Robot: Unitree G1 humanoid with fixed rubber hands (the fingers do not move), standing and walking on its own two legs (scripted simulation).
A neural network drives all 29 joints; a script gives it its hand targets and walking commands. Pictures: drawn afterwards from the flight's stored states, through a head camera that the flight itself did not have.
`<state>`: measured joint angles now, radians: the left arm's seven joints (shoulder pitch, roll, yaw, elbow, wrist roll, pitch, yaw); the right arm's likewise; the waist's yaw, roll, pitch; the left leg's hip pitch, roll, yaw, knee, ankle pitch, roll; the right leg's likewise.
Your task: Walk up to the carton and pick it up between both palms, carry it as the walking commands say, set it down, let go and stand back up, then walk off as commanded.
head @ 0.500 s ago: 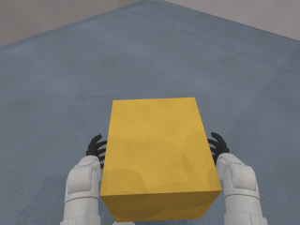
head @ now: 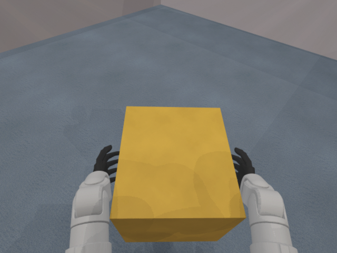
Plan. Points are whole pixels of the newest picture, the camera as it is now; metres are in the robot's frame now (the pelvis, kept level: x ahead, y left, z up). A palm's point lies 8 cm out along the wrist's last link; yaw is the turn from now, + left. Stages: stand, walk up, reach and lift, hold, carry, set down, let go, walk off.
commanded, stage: hold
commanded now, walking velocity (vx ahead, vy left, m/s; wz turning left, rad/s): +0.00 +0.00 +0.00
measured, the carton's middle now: (172, 175) +0.32 -0.02 -0.02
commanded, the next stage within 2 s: set down in 0.08 s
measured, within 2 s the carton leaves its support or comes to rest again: neither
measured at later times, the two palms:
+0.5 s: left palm (106, 187) +0.29 +0.16 -0.02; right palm (238, 180) +0.28 -0.18 +0.00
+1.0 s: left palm (115, 194) +0.32 +0.15 -0.11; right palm (230, 185) +0.31 -0.19 -0.08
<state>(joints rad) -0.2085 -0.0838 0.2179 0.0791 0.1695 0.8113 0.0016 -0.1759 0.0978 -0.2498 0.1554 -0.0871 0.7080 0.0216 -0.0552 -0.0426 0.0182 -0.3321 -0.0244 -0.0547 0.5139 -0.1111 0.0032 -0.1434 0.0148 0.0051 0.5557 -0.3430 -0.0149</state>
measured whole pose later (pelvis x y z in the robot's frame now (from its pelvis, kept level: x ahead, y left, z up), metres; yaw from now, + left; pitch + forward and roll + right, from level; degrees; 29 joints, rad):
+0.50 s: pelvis +0.00 +0.00 +0.00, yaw +0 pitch -2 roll -1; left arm -0.21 -0.06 0.23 0.31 0.22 0.60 -0.01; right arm -0.26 0.09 -0.28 0.41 -0.15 0.55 0.04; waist -0.05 -0.06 0.06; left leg -0.36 -0.03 -0.05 0.49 -0.10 0.00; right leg -0.18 0.01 0.01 0.55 -0.34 -0.01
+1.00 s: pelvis +0.01 -0.01 -0.02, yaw -2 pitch +22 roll -2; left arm -0.27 -0.05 0.27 0.45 0.22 0.26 0.00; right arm -0.32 0.08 -0.30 0.51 -0.16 0.23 0.05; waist -0.05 -0.05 -0.07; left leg -0.86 0.00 -0.06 0.56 -0.07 0.00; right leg -0.70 0.04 0.01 0.64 -0.32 -0.01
